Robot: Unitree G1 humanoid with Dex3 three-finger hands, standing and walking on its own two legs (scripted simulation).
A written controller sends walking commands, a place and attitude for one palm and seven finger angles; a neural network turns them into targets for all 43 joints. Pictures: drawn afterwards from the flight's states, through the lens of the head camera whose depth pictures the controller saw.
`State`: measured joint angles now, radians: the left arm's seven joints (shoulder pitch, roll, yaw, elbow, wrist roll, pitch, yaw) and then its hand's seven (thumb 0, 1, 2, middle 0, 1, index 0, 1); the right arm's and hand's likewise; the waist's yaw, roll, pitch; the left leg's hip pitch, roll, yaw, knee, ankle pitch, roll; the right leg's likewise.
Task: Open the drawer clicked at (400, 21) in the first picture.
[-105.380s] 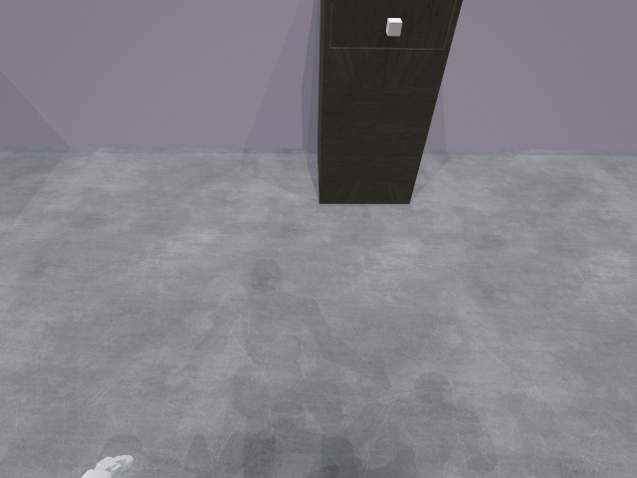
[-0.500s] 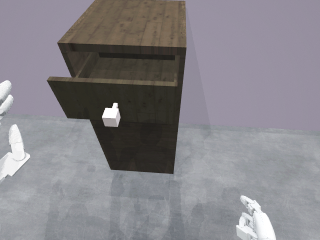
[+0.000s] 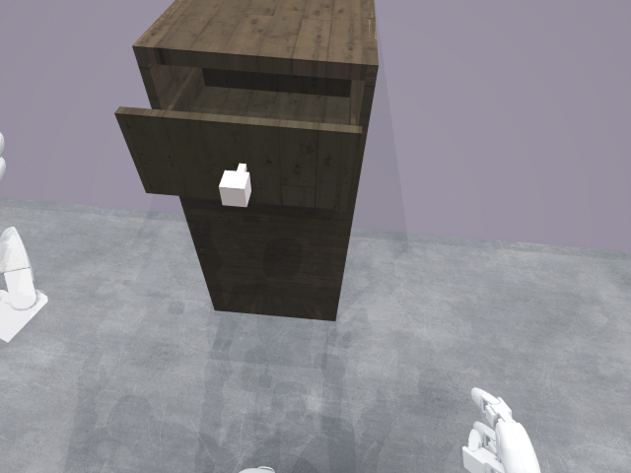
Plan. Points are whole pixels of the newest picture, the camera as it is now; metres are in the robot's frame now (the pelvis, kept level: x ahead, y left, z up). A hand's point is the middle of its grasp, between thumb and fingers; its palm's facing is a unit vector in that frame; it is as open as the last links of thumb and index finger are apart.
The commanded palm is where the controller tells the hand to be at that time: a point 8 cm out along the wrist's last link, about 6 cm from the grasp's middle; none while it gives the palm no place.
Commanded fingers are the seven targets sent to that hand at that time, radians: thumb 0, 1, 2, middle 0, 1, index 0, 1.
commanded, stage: step back with the hand held close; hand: left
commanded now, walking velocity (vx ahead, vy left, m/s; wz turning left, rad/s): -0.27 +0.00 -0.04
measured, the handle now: (238, 180) +0.54 +0.17 +0.05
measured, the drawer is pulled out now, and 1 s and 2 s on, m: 0.16 0.16 0.16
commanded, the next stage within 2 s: stop stepping back and stand still in 0.66 s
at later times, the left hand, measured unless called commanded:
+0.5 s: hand (15, 433) +0.11 +0.19 +0.23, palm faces +0.33 -0.77 -0.54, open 7.4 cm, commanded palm +0.04 +0.25 +0.24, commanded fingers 0.00 0.90 0.90 -0.20 -0.30 -0.20 -0.30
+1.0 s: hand out of the picture -0.09 +0.15 +0.26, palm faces +0.45 -0.74 -0.51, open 7.4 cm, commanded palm -0.13 +0.20 +0.24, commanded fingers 0.00 0.90 0.90 -0.20 -0.30 -0.20 -0.30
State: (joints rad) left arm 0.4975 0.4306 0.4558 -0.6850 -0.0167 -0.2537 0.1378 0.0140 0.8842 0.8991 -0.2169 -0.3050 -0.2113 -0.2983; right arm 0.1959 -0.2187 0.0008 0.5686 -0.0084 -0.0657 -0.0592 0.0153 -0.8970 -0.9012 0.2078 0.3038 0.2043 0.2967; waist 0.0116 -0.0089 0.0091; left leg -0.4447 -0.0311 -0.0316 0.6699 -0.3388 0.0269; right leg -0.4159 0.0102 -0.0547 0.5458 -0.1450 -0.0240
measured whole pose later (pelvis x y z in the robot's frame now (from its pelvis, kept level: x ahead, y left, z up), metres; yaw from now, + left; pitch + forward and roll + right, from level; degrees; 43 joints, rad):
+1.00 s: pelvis -0.27 -0.08 +0.01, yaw -1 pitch +2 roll +2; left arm 0.55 0.51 0.53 -0.76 -0.04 -0.26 0.13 0.01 0.88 0.90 -0.22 -0.31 -0.22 -0.30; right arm 0.25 -0.18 0.01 0.66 -0.01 -0.08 -0.05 0.02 -0.90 -0.90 0.21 0.30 0.20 0.30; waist 0.03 -0.09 -0.04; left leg -0.58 0.00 0.02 0.97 -0.27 -0.04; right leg -0.27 -0.02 -0.04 0.53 -0.29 -0.05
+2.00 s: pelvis -0.31 -0.07 +0.00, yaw +5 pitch -1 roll +0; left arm 0.30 0.21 -0.01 0.84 0.02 0.04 0.00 -0.01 0.99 0.90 -0.21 -0.30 -0.21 -0.30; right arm 0.23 -0.21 0.00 0.90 -0.03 0.04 0.00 0.01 -0.90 -0.90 0.20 0.30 0.20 0.30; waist -0.02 -0.01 0.11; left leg -0.35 0.01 -0.01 0.61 -0.21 0.00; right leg -0.28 0.03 -0.01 0.61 -0.31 -0.02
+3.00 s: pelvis -0.27 -0.07 +0.02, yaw +3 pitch -1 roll +0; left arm 0.10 0.33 0.01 1.11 0.01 -0.02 0.00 0.01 0.90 0.90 -0.21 -0.30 -0.20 -0.30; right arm 0.10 -0.33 -0.02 1.12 -0.02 0.00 0.00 0.01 -0.90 -0.90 0.21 0.30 0.20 0.30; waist -0.02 0.01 0.08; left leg -0.14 0.00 0.02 0.30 -0.14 0.00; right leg -0.09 0.02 0.02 0.31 -0.21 -0.02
